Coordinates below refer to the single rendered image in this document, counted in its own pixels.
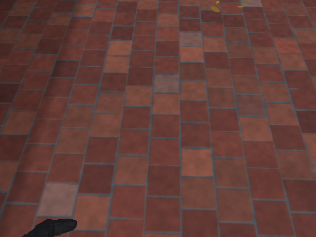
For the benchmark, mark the left robot hand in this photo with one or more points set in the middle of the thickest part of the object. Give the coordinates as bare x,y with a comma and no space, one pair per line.
51,228

